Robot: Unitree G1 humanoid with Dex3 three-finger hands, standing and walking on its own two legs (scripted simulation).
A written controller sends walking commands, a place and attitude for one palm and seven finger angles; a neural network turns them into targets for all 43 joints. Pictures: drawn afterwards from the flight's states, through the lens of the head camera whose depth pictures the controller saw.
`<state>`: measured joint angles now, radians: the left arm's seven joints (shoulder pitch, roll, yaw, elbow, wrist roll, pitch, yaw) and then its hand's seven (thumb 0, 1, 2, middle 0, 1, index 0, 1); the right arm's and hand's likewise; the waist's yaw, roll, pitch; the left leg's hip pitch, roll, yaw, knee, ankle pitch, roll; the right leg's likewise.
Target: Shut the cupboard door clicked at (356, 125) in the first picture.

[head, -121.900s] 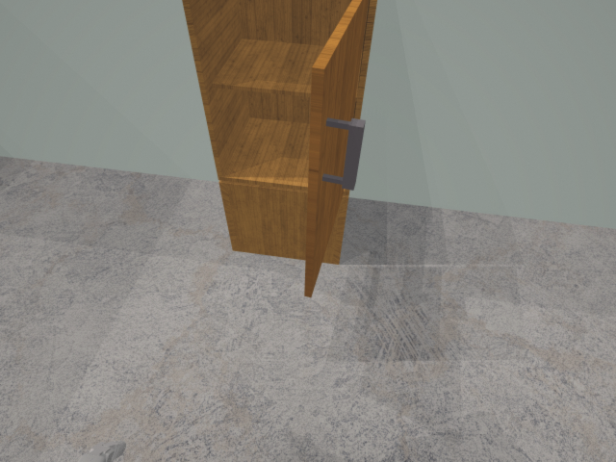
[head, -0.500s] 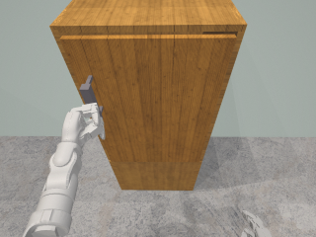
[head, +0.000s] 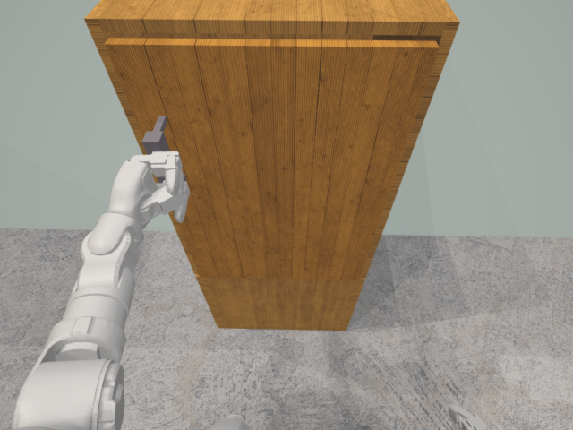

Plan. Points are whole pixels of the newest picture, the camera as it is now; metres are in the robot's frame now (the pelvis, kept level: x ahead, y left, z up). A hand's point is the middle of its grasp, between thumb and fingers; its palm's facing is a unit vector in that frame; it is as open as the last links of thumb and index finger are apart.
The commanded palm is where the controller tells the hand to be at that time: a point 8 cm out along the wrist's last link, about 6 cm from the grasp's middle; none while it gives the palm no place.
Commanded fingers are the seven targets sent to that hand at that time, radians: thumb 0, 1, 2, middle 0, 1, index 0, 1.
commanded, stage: push the door shut along its arc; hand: left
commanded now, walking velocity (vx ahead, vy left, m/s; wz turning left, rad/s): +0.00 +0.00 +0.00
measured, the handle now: (169, 162) +0.48 +0.20 +0.10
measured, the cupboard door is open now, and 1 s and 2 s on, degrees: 0 0 0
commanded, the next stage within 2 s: pull the fist back off the door in 0.08 s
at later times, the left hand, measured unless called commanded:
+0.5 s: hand (188, 193) +0.41 +0.15 +0.11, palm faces +0.02 -1.00 -0.05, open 3.2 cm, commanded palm +0.39 +0.20 +0.11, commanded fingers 0.00 0.90 0.90 -1.30 -1.50 -1.30 -1.50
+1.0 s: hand (185, 221) +0.37 +0.15 +0.10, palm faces +0.00 -1.00 -0.01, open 3.1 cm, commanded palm +0.33 +0.20 +0.11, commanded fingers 0.00 0.90 0.90 -1.30 -1.50 -1.30 -1.50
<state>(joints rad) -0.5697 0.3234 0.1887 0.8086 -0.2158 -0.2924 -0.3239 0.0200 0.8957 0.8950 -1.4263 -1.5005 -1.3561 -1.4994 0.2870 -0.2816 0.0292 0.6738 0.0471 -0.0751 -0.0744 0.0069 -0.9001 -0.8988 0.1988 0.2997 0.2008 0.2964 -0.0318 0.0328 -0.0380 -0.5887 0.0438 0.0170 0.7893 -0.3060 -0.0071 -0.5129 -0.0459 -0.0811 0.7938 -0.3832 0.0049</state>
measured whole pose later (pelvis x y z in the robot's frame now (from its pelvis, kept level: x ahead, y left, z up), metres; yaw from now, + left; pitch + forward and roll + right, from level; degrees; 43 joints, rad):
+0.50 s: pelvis -0.05 +0.00 -0.02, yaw -2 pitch +7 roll -1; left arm -0.76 0.36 0.20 1.03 -0.15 -0.31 -0.09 0.02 0.90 0.90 -1.40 -1.50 -1.34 -1.50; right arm 0.31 -0.26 0.05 0.67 0.04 -0.12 -0.06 0.01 -0.90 -0.90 0.20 0.30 0.20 0.30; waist -0.08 0.02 -0.06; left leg -0.75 0.00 -0.04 0.90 -0.31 0.00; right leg -0.68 -0.01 -0.05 0.90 -0.34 0.00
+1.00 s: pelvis +0.00 +0.01 +0.00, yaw -6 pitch +5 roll -1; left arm -0.19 0.22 0.18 0.38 -0.20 -0.21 -0.06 0.02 0.90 0.90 -1.30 -1.50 -1.30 -1.50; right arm 0.30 -0.26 0.03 0.59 0.05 -0.14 -0.06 0.01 -0.90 -0.90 0.20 0.30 0.20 0.30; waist -0.02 0.04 -0.08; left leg -0.56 -0.01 -0.02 0.81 -0.35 0.01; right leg -0.51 0.01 0.02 0.79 -0.37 0.02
